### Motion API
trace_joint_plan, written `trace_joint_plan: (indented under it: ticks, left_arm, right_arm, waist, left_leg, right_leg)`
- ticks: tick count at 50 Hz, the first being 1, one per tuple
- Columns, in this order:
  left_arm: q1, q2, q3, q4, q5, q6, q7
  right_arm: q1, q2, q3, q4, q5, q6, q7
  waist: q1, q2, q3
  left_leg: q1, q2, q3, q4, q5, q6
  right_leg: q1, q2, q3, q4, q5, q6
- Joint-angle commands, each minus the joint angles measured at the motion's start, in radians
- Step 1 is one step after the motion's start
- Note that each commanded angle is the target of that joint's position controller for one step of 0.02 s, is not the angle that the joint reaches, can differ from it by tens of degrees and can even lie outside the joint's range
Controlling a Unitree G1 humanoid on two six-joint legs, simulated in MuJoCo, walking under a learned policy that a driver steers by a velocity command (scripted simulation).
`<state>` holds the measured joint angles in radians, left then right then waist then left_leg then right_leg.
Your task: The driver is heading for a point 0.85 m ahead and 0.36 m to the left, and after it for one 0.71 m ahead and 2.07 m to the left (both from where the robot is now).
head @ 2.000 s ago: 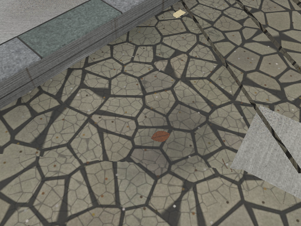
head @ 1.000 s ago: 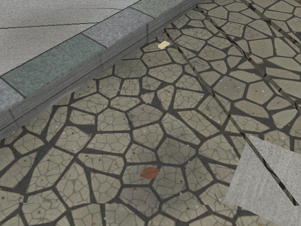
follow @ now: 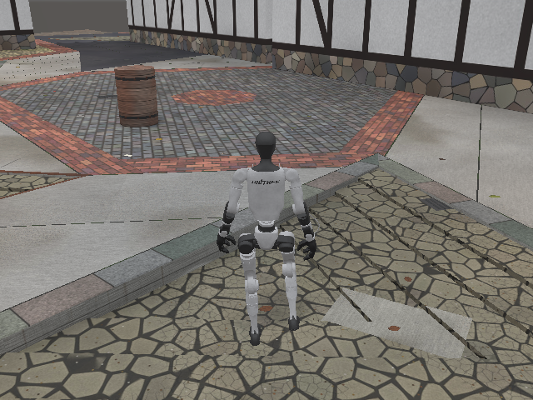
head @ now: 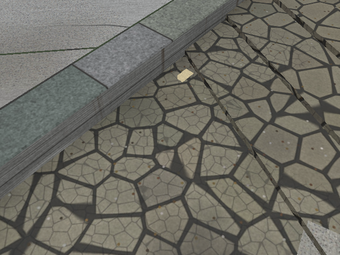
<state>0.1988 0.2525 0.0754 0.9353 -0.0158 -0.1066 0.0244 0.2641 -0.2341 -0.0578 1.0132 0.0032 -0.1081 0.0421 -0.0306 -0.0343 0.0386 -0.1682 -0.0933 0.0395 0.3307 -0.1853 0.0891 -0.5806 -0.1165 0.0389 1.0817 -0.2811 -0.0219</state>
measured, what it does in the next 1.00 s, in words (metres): walks ahead, turning left: right foot 0.04 m lower, then left foot 0.04 m higher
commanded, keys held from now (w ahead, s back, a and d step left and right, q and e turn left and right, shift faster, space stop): w+q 0.04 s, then q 0.50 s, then w+q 0.32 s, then q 0.14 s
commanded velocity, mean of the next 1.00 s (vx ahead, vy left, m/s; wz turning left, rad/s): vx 0.25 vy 0.00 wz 0.48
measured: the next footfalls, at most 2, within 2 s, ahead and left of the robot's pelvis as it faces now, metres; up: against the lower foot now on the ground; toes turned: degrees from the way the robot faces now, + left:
right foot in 0.28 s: +0.36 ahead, -0.10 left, -0.04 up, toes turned +9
left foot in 0.72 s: +0.22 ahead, +0.14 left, +0.00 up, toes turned +26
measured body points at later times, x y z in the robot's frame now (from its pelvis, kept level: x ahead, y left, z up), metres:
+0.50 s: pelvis +0.21 -0.03 -0.05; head +0.26 -0.03 +0.40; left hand +0.30 +0.24 -0.16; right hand +0.35 -0.30 -0.17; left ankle +0.16 +0.10 -0.66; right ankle +0.32 -0.11 -0.78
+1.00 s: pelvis +0.28 +0.05 +0.00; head +0.28 +0.09 +0.45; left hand +0.35 +0.38 -0.08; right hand +0.44 -0.19 -0.10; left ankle +0.19 +0.12 -0.74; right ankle +0.45 -0.03 -0.70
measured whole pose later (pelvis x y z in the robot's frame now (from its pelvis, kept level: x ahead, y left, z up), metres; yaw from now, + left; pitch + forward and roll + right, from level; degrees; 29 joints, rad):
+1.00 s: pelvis +0.28 +0.05 +0.00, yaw +31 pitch +3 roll -2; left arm -0.01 0.30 0.08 0.75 0.00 -0.09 -0.04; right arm 0.42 -0.24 -0.08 0.79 0.02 -0.04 -0.04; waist -0.06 -0.04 -0.01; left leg -0.18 0.00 -0.09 0.42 -0.19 0.08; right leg -0.54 0.01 0.04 0.66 -0.03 -0.02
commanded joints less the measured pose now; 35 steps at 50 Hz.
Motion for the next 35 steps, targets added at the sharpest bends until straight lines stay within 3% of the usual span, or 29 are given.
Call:
trace_joint_plan:
  ticks: [1,5,7,8,11,12,13,14,15,16,17,18,19,21,23,25,26,28,31,34,35]
  left_arm:
    - [-0.013,0.043,0.01,-0.085,0.016,0.001,0.002]
    - [-0.161,0.039,0.003,-0.131,0.021,-0.023,-0.025]
    - [-0.26,0.022,-0.007,-0.175,0.019,-0.027,-0.039]
    - [-0.277,0.029,-0.008,-0.192,0.018,-0.023,-0.043]
    - [-0.251,0.08,-0.003,-0.205,0.025,-0.018,-0.047]
    - [-0.203,0.097,0.0,-0.192,0.028,-0.021,-0.043]
    - [-0.102,0.116,0.008,-0.163,0.033,-0.028,-0.038]
    - [0.03,0.16,0.015,-0.142,0.056,-0.035,-0.033]
    - [0.083,0.17,0.003,-0.149,0.08,-0.025,-0.035]
    - [0.111,0.158,0.001,-0.16,0.033,-0.004,-0.047]
    - [0.04,0.123,-0.002,-0.191,0.017,0.018,-0.042]
    - [-0.031,0.105,-0.011,-0.202,0.015,0.038,-0.031]
    - [-0.094,0.084,-0.023,-0.208,0.023,0.055,-0.022]
    - [-0.151,0.117,-0.017,-0.204,0.057,0.067,-0.015]
    - [-0.169,0.131,-0.013,-0.2,0.068,0.06,-0.009]
    - [-0.143,0.13,-0.009,-0.186,0.058,0.055,0.007]
    - [-0.131,0.128,-0.009,-0.18,0.053,0.057,0.015]
    - [-0.12,0.139,0.0,-0.174,0.04,0.066,0.026]
    - [-0.12,0.185,0.021,-0.176,0.017,0.072,0.023]
    - [-0.105,0.215,0.039,-0.174,-0.004,0.072,0.006]
    - [-0.112,0.213,0.04,-0.175,-0.011,0.075,0.001]
  right_arm:
    - [-0.012,-0.15,-0.023,-0.045,0.009,-0.011,-0.029]
    - [0.065,-0.135,-0.016,-0.027,0.019,0.007,-0.056]
    - [0.132,-0.137,-0.017,-0.011,0.025,0.026,-0.066]
    - [0.141,-0.14,-0.018,-0.011,0.025,0.034,-0.071]
    - [0.133,-0.144,-0.026,-0.034,0.022,0.045,-0.088]
    - [0.119,-0.145,-0.029,-0.049,0.016,0.05,-0.09]
    - [0.091,-0.139,-0.029,-0.071,0.011,0.054,-0.085]
    - [0.069,-0.107,-0.018,-0.116,-0.002,0.051,-0.078]
    - [0.267,-0.013,0.008,-0.087,0.004,0.048,-0.071]
    - [0.363,-0.094,0.009,-0.101,0.027,0.049,-0.061]
    - [0.283,-0.153,-0.01,-0.115,0.037,0.066,-0.066]
    - [0.189,-0.169,-0.021,-0.144,0.036,0.089,-0.076]
    - [0.135,-0.163,-0.032,-0.156,0.033,0.121,-0.088]
    - [0.121,-0.123,-0.035,-0.196,0.02,0.167,-0.104]
    - [0.131,-0.108,-0.041,-0.222,0.007,0.171,-0.11]
    - [0.085,-0.107,-0.044,-0.257,0.004,0.166,-0.109]
    - [0.069,-0.118,-0.049,-0.269,0.007,0.165,-0.107]
    - [0.028,-0.103,-0.043,-0.299,0.006,0.163,-0.096]
    - [-0.029,-0.102,-0.036,-0.336,0.007,0.151,-0.065]
    - [-0.027,-0.121,-0.042,-0.333,0.006,0.144,-0.046]
    - [0.008,-0.125,-0.046,-0.319,0.007,0.143,-0.042]
  waist:
    - [0.04,0.079,-0.018]
    - [-0.003,0.071,0.004]
    - [-0.045,0.077,0.019]
    - [-0.044,0.087,0.016]
    - [-0.016,0.1,-0.02]
    - [0.007,0.098,-0.045]
    - [0.058,0.067,-0.098]
    - [0.1,-0.007,-0.233]
    - [0.054,-0.23,-0.404]
    - [0.052,-0.233,-0.581]
    - [0.067,-0.119,-0.503]
    - [0.056,-0.033,-0.369]
    - [0.031,0.002,-0.25]
    - [-0.008,-0.069,-0.136]
    - [-0.029,-0.08,-0.136]
    - [-0.014,-0.069,-0.157]
    - [-0.009,-0.048,-0.162]
    - [0.004,-0.069,-0.174]
    - [0.019,-0.128,-0.156]
    - [0.014,-0.125,-0.123]
    - [-0.007,-0.115,-0.118]
  left_leg:
    - [-0.008,0.29,-0.224,-0.164,0.516,0.174]
    - [-0.031,0.184,-0.128,-0.095,0.582,0.086]
    - [-0.033,0.17,-0.154,-0.051,0.467,0.057]
    - [-0.015,0.178,-0.18,-0.001,0.426,0.053]
    - [0.059,0.215,-0.272,0.181,0.377,0.051]
    - [0.071,0.208,-0.292,0.261,0.388,0.044]
    - [0.048,0.156,-0.279,0.406,0.368,0.018]
    - [-0.125,0.077,-0.246,0.659,0.141,-0.023]
    - [-0.408,-0.049,-0.197,1.041,-0.652,-0.08]
    - [-0.497,0.016,-0.229,1.152,-0.65,-0.095]
    - [-0.553,0.069,-0.202,1.204,-0.574,-0.124]
    - [-0.585,0.098,-0.139,1.19,-0.478,-0.148]
    - [-0.569,0.122,-0.108,1.174,-0.416,-0.167]
    - [-0.435,0.139,-0.087,1.13,-0.338,-0.17]
    - [-0.389,0.134,-0.071,1.111,-0.277,-0.165]
    - [-0.431,0.15,-0.089,1.063,-0.219,-0.16]
    - [-0.447,0.158,-0.098,1.0,-0.172,-0.161]
    - [-0.449,0.182,-0.083,0.873,-0.13,-0.159]
    - [-0.34,0.184,-0.016,0.69,-0.148,-0.125]
    - [-0.195,0.151,0.047,0.471,-0.177,-0.083]
    - [-0.131,0.138,0.073,0.383,-0.158,-0.064]
  right_leg:
    - [-0.036,-0.035,0.013,-0.197,0.152,0.023]
    - [0.052,0.058,-0.026,-0.498,0.496,0.005]
    - [0.098,0.106,-0.033,-0.609,0.575,0.004]
    - [0.107,0.113,-0.014,-0.638,0.575,0.002]
    - [0.134,0.104,0.043,-0.684,0.512,-0.013]
    - [0.184,0.102,0.041,-0.697,0.485,-0.021]
    - [0.32,0.094,0.024,-0.754,0.587,-0.036]
    - [0.615,-0.018,0.078,-0.627,0.996,-0.072]
    - [0.948,-0.308,0.285,-0.455,1.518,-0.231]
    - [1.04,-0.403,0.446,-0.477,1.25,-0.313]
    - [0.934,-0.356,0.411,-0.539,0.95,-0.309]
    - [0.767,-0.307,0.359,-0.615,0.703,-0.282]
    - [0.576,-0.263,0.307,-0.692,0.504,-0.263]
    - [0.277,-0.217,0.206,-0.806,0.359,-0.245]
    - [0.218,-0.187,0.099,-0.833,0.395,-0.244]
    - [0.284,-0.207,0.066,-0.828,0.444,-0.254]
    - [0.316,-0.202,0.046,-0.827,0.398,-0.254]
    - [0.358,-0.206,0.022,-0.849,0.219,-0.24]
    - [0.309,-0.208,-0.004,-0.902,-0.082,-0.199]
    - [0.275,-0.222,-0.035,-0.903,-0.197,-0.158]
    - [0.258,-0.222,-0.049,-0.878,-0.254,-0.138]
